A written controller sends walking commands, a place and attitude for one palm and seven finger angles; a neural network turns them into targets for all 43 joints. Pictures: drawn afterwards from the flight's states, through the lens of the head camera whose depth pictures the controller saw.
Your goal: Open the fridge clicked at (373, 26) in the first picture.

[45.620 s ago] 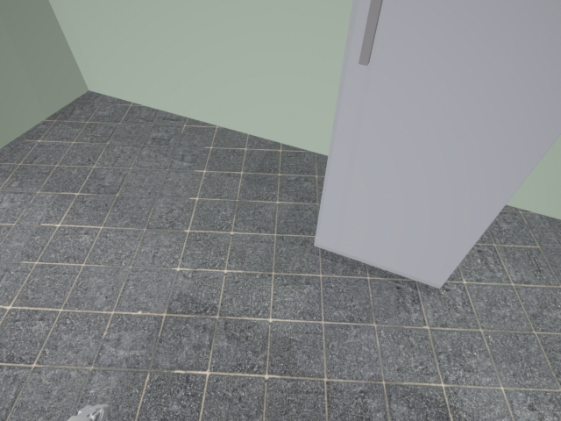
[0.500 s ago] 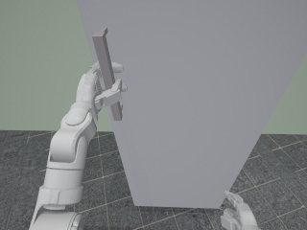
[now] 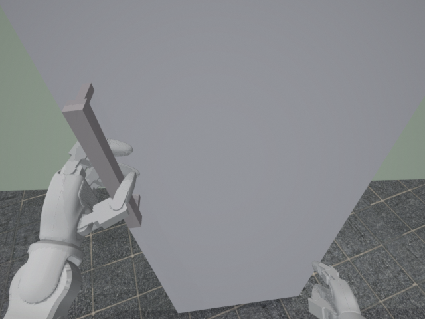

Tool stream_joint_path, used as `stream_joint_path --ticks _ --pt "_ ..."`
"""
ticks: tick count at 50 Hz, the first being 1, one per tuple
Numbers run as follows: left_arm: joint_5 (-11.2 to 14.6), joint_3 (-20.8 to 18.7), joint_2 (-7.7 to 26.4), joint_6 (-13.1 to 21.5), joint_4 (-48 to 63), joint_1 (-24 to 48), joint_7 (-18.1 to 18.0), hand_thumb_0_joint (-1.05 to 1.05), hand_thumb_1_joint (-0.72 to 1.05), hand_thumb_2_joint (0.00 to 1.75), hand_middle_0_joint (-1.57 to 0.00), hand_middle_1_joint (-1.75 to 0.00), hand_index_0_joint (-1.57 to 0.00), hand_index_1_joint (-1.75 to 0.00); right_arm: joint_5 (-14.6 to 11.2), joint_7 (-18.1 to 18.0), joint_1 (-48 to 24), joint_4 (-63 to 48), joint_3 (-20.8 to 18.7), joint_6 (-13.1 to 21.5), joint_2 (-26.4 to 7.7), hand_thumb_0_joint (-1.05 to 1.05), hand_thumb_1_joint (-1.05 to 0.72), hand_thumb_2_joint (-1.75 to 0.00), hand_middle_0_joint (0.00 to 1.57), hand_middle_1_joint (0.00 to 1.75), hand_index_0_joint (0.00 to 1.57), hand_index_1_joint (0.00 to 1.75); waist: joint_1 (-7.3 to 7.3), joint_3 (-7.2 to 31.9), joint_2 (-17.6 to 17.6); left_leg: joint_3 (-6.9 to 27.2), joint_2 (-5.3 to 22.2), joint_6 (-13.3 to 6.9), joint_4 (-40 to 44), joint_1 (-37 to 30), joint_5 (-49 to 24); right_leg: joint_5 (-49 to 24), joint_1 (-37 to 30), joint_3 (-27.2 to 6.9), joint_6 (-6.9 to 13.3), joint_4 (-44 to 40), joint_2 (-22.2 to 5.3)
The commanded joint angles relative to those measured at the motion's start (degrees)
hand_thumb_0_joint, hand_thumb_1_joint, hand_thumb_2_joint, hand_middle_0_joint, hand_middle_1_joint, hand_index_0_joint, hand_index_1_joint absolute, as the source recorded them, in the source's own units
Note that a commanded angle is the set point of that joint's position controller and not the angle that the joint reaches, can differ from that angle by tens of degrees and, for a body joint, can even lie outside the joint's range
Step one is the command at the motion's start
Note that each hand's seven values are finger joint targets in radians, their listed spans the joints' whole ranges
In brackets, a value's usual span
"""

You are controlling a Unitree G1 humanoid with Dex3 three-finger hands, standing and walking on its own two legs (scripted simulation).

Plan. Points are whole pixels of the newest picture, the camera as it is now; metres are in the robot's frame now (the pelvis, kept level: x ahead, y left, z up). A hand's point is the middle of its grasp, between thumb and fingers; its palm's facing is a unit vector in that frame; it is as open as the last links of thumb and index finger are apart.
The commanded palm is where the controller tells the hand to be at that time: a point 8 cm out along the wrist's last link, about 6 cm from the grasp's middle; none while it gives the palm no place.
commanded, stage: walk backward, drawing the door open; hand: left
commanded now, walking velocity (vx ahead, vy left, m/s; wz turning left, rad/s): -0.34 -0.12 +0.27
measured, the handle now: (114, 167) +0.27 +0.16 +0.21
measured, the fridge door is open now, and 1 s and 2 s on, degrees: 7 29 67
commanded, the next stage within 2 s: none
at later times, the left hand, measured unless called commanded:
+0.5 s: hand (128, 217) +0.21 +0.13 +0.19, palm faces +0.48 -0.81 -0.33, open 6.9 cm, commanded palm +0.16 +0.16 +0.20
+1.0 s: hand out of the picture +0.09 +0.05 +0.19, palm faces +0.67 -0.68 -0.30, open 7.2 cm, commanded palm +0.03 +0.07 +0.19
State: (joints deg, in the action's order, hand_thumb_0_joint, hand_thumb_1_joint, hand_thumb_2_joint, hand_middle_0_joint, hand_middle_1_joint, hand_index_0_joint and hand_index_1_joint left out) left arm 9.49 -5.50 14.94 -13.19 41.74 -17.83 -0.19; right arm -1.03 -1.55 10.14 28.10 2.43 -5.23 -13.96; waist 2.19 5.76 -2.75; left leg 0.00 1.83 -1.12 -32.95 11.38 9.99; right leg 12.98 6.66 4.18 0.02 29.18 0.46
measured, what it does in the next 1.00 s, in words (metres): steps to the right, turning left: right foot, then left foot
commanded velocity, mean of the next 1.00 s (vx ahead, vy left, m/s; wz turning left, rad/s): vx -0.27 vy -0.11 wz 0.44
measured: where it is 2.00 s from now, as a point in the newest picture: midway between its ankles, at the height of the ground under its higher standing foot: outside the picture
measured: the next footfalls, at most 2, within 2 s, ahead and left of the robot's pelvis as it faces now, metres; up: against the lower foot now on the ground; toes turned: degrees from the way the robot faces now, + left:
right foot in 0.20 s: +0.13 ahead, -0.06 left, +0.00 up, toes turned +0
left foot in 0.54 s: -0.01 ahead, +0.01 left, +0.00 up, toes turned +12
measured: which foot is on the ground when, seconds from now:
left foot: down 0.00-0.22, up 0.24-0.52, down 0.54-0.76, up 0.78-1.00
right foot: down 0.00-0.04, up 0.06-0.18, down 0.20-0.50, up 0.52-0.74, down 0.76-1.00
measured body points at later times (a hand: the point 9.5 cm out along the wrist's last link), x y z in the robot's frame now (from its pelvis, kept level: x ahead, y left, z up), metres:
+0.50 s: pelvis -0.03 -0.10 -0.02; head +0.01 -0.13 +0.43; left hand +0.18 +0.17 +0.21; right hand +0.17 -0.31 -0.12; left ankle -0.07 +0.00 -0.72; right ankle +0.09 -0.07 -0.75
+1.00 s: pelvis -0.15 -0.26 -0.02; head -0.08 -0.25 +0.42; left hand +0.05 +0.08 +0.21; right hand +0.10 -0.44 -0.12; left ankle -0.20 -0.15 -0.73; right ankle -0.08 -0.34 -0.76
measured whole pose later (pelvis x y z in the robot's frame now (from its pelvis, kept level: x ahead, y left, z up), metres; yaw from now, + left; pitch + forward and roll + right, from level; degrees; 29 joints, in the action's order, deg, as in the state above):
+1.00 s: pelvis -0.15 -0.26 -0.02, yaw +22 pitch +1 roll +2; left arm -0.3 -18.3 20.3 2.9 21.2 3.3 -9.5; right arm 1.4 -5.5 8.7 34.4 -1.0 4.6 -13.1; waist -3.5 -7.0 0.9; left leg -3.1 -0.9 1.6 -43.4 20.3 24.6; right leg 14.7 19.7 5.0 1.7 33.5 -3.5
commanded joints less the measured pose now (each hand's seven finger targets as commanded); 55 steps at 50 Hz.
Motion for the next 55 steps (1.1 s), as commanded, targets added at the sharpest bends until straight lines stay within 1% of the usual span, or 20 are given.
stream_joint_path --ticks 1,2,4,7,10,12,14,16,19,23,24,25,26,28,36,39,42,50,53,55 --pt "-3.3 -4.8 5.9 16.7 13.5 8.3 -3.9 0.00 0.90 0.90 -0.45 -1.40 -0.45 -1.40 1.1 -0.8 -3.4 -9.7 -3.7 3.7 -5.7 0.00 -0.90 -0.90 0.20 0.30 0.20 0.30 -4.25 5.9 -9.0 4.3 3.9 -3.9 8.0 -24.3 -71.6 -23.8 16.9 1.9 -3.6 19.7 4.6" --pt "-3.6 -3.5 4.6 17.6 14.3 8.0 -4.2 0.00 0.90 0.90 -0.45 -1.40 -0.45 -1.40 2.2 0.3 -3.7 -9.6 -4.2 3.8 -5.4 0.00 -0.90 -0.90 0.20 0.30 0.20 0.30 -4.18 4.0 -17.3 9.5 8.4 -5.3 6.7 -34.9 -81.8 6.8 29.9 1.1 -2.5 21.0 6.9" --pt "-5.0 -5.9 5.9 19.0 15.0 7.8 -6.0 0.00 0.90 0.90 -0.45 -1.40 -0.45 -1.40 2.4 1.1 -4.0 -8.3 -4.9 4.6 -5.2 0.00 -0.90 -0.90 0.20 0.30 0.20 0.30 -3.94 0.9 -15.4 10.1 10.6 -4.9 4.7 -36.2 -74.3 14.4 33.4 -1.2 0.2 15.6 5.2" --pt "-4.9 -9.4 7.6 19.8 15.4 2.4 -6.7 0.00 0.90 0.90 -0.45 -1.40 -0.45 -1.40 1.0 0.6 -5.9 -10.0 -3.8 6.0 -2.7 0.00 -0.90 -0.90 0.20 0.30 0.20 0.30 -2.45 1.7 -8.8 4.6 6.6 -1.3 0.7 -21.9 -55.3 -7.9 13.8 -1.0 -0.6 -4.8 2.4" --pt "-4.5 -17.0 14.7 21.6 14.3 0.5 -7.9 0.00 0.90 0.90 -0.45 -1.40 -0.45 -1.40 0.8 -2.8 -7.3 -11.6 -2.7 8.4 -2.0 0.00 -0.90 -0.90 0.20 0.30 0.20 0.30 -0.82 3.5 4.7 0.5 -1.6 1.0 -7.7 8.6 9.1 -59.4 -14.4 -8.4 1.3 -5.2 -11.1" --pt "-5.4 -18.2 11.1 22.1 3.6 -6.0 -8.1 0.00 0.90 0.90 -0.45 -1.40 -0.45 -1.40 1.4 -3.3 -3.0 -10.7 -3.0 10.1 -1.1 0.00 -0.90 -0.90 0.20 0.30 0.20 0.30 1.23 5.0 16.0 1.1 -5.3 -0.3 -23.8 13.2 24.6 -72.4 -10.7 -13.6 -3.6 -3.1 -15.6" --pt "-6.3 -18.5 11.0 24.7 2.9 0.4 -8.7 0.00 0.90 0.90 -0.45 -1.40 -0.45 -1.40 1.2 -2.2 -1.1 -7.5 -4.6 9.6 -2.5 0.00 -0.90 -0.90 0.20 0.30 0.20 0.30 -0.83 11.0 20.2 5.2 -4.8 0.5 -31.2 15.1 23.0 -73.9 -14.3 -14.1 -8.8 -1.5 -17.3" --pt "-7.3 -19.1 11.9 25.6 6.9 6.1 -9.2 0.00 0.90 0.90 -0.45 -1.40 -0.45 -1.40 1.0 -2.1 -3.6 -7.1 -4.7 8.2 -2.0 0.00 -0.90 -0.90 0.20 0.30 0.20 0.30 -1.94 15.3 14.1 3.6 -3.8 1.5 -32.7 11.3 19.1 -57.6 -11.3 -11.2 -6.3 -4.1 -16.2" --pt "-7.5 -19.2 13.8 25.4 5.4 9.5 -10.1 0.00 0.90 0.90 -0.45 -1.40 -0.45 -1.40 0.6 -2.5 -4.8 -5.4 -4.8 6.8 -2.5 0.00 -0.90 -0.90 0.20 0.30 0.20 0.30 -2.41 13.0 10.2 0.3 -4.5 1.8 -28.9 6.4 19.5 -35.1 -2.7 -10.2 -5.2 -11.4 -15.9" --pt "-7.4 -16.8 13.2 25.8 4.1 13.0 -10.3 0.00 0.90 0.90 -0.45 -1.40 -0.45 -1.40 0.3 -2.7 -4.3 -2.6 -4.6 8.2 -2.3 0.00 -0.90 -0.90 0.20 0.30 0.20 0.30 -4.38 7.2 14.8 -11.1 -6.6 0.3 -5.2 -6.0 22.3 -24.7 5.5 0.1 -13.6 -19.4 -8.9" --pt "-6.5 -18.0 14.9 26.5 4.3 13.3 -10.4 0.00 0.90 0.90 -0.45 -1.40 -0.45 -1.40 1.0 -2.9 -4.4 -1.3 -4.9 8.8 -3.5 0.00 -0.90 -0.90 0.20 0.30 0.20 0.30 -5.76 6.1 5.2 -8.9 -3.4 -1.4 6.9 -9.5 16.2 -23.3 8.6 1.9 -13.8 -8.6 -5.6" --pt "-5.7 -16.1 12.0 27.4 3.3 11.7 -10.2 0.00 0.90 0.90 -0.45 -1.40 -0.45 -1.40 1.4 -2.5 -5.3 -3.1 -3.5 9.4 -3.4 0.00 -0.90 -0.90 0.20 0.30 0.20 0.30 -5.77 3.3 -17.6 4.9 8.7 -5.6 25.0 -2.5 9.2 -9.8 7.7 2.4 -12.8 18.3 -0.5" --pt "-6.2 -18.3 14.7 28.0 4.7 14.2 -11.3 0.00 0.90 0.90 -0.45 -1.40 -0.45 -1.40 3.5 -1.8 -8.0 -7.5 -3.0 10.3 -3.1 0.00 -0.90 -0.90 0.20 0.30 0.20 0.30 -2.92 0.8 -24.2 31.4 28.3 -13.9 22.5 15.9 -5.3 17.3 10.1 -11.6 -4.5 48.8 -0.7" --pt "-6.1 -18.7 14.4 25.7 -0.5 18.7 -9.0 0.00 0.90 0.90 -0.45 -1.40 -0.45 -1.40 0.5 -1.1 -5.5 -3.3 -6.6 9.8 -3.6 0.00 -0.90 -0.90 0.20 0.30 0.20 0.30 -2.10 -0.7 -2.4 20.5 20.8 -13.1 12.7 12.2 -18.4 17.2 18.3 -13.9 -1.4 53.0 2.5" --pt "-6.3 -18.6 14.9 26.6 -1.5 33.0 -8.8 0.00 0.90 0.90 -0.45 -1.40 -0.45 -1.40 0.8 -1.3 -3.6 0.3 -5.6 15.9 -5.2 0.00 -0.90 -0.90 0.20 0.30 0.20 0.30 -2.16 7.6 -12.6 11.5 7.0 -2.4 2.4 -2.8 -18.5 1.5 2.1 -1.5 -2.8 -8.7 1.9" --pt "-6.2 -24.8 22.6 26.4 -6.7 32.2 -8.8 0.00 0.90 0.90 -0.45 -1.40 -0.45 -1.40 0.0 -2.2 -5.6 -1.3 -6.4 15.1 -3.8 0.00 -0.90 -0.90 0.20 0.30 0.20 0.30 -0.64 8.7 19.7 2.8 -5.0 3.0 -26.3 13.7 21.4 -41.5 -0.5 -18.9 7.7 -6.2 -20.4" --pt "-7.1 -23.9 20.1 26.5 -3.8 30.9 -9.5 0.00 0.90 0.90 -0.45 -1.40 -0.45 -1.40 1.2 -2.9 -6.9 -1.6 -4.0 13.9 -1.0 0.00 -0.90 -0.90 0.20 0.30 0.20 0.30 -1.10 8.2 9.0 3.2 -1.6 2.7 -29.8 16.7 19.6 -44.0 -4.0 -11.1 9.0 0.4 -19.9" --pt "-6.6 -19.2 16.2 25.4 -5.0 35.4 -9.9 0.00 0.90 0.90 -0.45 -1.40 -0.45 -1.40 2.3 -4.1 -2.9 -2.3 -4.6 11.9 -2.2 0.00 -0.90 -0.90 0.20 0.30 0.20 0.30 -2.59 12.3 8.6 -2.4 -0.8 2.0 4.7 3.3 5.7 -37.6 -4.1 -5.7 5.7 5.8 -16.1" --pt "-5.4 -14.9 14.9 25.3 -3.0 43.7 -8.2 0.00 0.90 0.90 -0.45 -1.40 -0.45 -1.40 0.8 -2.0 -2.4 -3.4 -5.6 12.4 -4.7 0.00 -0.90 -0.90 0.20 0.30 0.20 0.30 -2.60 11.4 -12.4 25.8 22.4 -10.0 10.9 -19.4 -56.6 20.1 24.9 -1.0 -3.6 25.4 -0.9" --pt "-7.5 -14.5 16.1 25.8 -2.5 48.4 -6.7 0.00 0.90 0.90 -0.45 -1.40 -0.45 -1.40 0.7 -1.2 -4.7 -1.1 -5.5 14.0 -3.4 0.00 -0.90 -0.90 0.20 0.30 0.20 0.30 -3.58 9.2 -9.9 28.1 22.0 -12.2 8.3 -19.1 -51.0 19.7 28.8 -7.1 -3.4 29.8 -1.9"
